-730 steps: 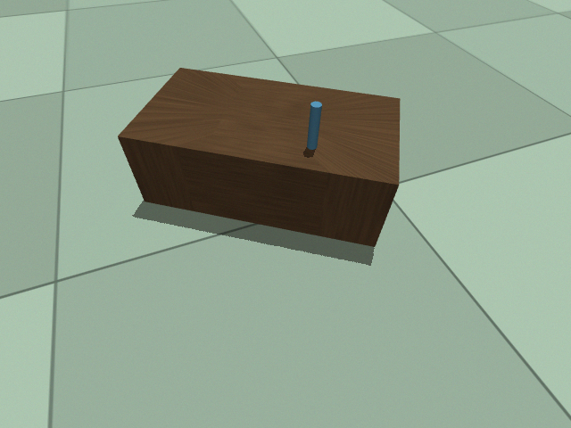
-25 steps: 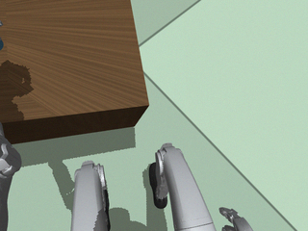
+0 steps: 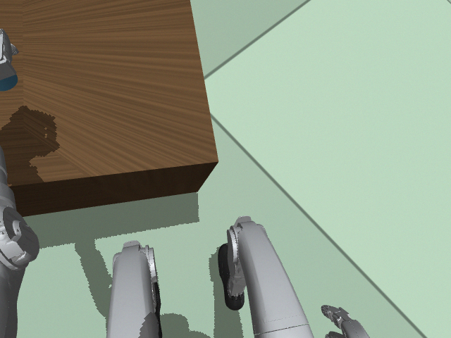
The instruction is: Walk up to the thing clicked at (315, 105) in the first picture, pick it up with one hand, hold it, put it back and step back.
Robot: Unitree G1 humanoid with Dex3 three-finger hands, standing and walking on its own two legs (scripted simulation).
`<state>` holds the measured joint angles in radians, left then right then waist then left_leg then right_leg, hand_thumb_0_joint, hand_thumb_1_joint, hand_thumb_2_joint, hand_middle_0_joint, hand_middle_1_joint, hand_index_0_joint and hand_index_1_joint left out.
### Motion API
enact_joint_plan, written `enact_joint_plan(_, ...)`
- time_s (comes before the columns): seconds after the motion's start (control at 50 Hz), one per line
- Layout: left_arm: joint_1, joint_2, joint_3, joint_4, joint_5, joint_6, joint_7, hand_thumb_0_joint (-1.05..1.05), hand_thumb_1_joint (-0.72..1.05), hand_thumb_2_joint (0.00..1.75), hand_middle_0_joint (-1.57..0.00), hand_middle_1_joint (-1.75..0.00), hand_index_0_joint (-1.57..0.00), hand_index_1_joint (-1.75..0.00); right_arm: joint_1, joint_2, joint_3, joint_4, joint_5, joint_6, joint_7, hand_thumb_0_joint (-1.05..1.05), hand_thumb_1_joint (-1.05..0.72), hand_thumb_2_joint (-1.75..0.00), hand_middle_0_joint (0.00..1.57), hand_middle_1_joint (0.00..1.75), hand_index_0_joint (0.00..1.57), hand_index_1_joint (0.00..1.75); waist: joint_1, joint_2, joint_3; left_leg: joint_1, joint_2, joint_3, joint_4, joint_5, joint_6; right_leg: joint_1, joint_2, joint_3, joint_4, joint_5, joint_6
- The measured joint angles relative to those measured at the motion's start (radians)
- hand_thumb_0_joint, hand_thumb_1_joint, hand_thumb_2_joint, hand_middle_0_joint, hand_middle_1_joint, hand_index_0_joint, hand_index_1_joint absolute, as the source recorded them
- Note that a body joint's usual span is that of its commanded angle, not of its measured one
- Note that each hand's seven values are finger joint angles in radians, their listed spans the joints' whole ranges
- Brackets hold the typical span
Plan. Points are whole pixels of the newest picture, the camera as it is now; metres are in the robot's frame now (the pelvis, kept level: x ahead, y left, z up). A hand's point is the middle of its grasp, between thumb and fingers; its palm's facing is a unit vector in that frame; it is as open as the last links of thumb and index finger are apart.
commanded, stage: lift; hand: left
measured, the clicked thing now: out of the picture +0.55 +0.27 +0.05
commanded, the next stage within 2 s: hold in 1.74 s
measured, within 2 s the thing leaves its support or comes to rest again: neither
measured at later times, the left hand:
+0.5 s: hand out of the picture +0.50 +0.24 +0.09, palm faces +0.30 -0.95 -0.03, open 5.2 cm
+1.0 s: hand out of the picture +0.43 +0.22 +0.17, palm faces +0.29 -0.96 -0.02, open 5.2 cm
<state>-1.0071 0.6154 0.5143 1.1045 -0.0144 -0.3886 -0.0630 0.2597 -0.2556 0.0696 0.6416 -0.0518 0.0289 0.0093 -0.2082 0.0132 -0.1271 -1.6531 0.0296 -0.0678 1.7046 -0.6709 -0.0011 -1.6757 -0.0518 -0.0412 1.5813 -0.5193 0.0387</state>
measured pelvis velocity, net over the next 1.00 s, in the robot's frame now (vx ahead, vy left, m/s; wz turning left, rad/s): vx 0.04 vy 0.00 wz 0.04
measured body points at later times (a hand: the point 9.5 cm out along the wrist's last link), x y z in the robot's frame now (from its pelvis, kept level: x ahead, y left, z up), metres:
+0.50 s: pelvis +0.01 +0.00 +0.06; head +0.18 +0.04 +0.48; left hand +0.48 +0.29 +0.09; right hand +0.08 -0.26 -0.06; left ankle +0.04 +0.12 -0.52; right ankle +0.09 -0.15 -0.52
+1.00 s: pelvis +0.04 +0.00 +0.14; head +0.14 +0.03 +0.57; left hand +0.41 +0.27 +0.17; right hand +0.16 -0.25 +0.02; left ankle +0.04 +0.12 -0.52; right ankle +0.09 -0.15 -0.52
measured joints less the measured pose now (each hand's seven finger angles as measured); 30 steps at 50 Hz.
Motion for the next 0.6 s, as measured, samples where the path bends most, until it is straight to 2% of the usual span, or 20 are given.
enact_joint_plan(0.16,0.045,-0.033,-0.009,-0.041,-0.009,0.006,0.010,0.01,0.18,1.15,-1.02,-1.18,-1.02,-1.17,0.003,0.010,-0.006,0.007,0.004,0.003,-0.001,0.00,-0.89,-0.89,0.20,0.30,0.20,0.30,0.016,0.002,0.001,0.044,0.001,0.001,-0.034,0.009,0.000,0.045,0.001,-0.001,-0.034,0.008,0.000)
enact_joint_plan(0.3,0.126,-0.089,-0.026,-0.113,-0.031,0.018,0.023,0.01,0.18,1.15,-1.02,-1.18,-1.02,-1.17,0.002,0.019,-0.017,0.018,0.015,-0.001,-0.008,0.00,-0.89,-0.89,0.20,0.30,0.20,0.30,0.037,0.005,-0.001,0.129,0.005,0.003,-0.098,0.019,-0.001,0.129,0.004,-0.004,-0.096,0.016,0.000)
enact_joint_plan(0.6,0.379,-0.240,-0.112,-0.295,-0.070,0.015,0.065,0.01,0.18,1.15,-1.02,-1.18,-1.02,-1.17,-0.014,0.025,-0.057,0.038,0.034,-0.022,-0.025,0.00,-0.88,-0.89,0.20,0.30,0.20,0.30,0.092,0.001,-0.001,0.411,0.015,0.014,-0.298,0.057,-0.004,0.411,0.013,-0.007,-0.289,0.048,-0.002)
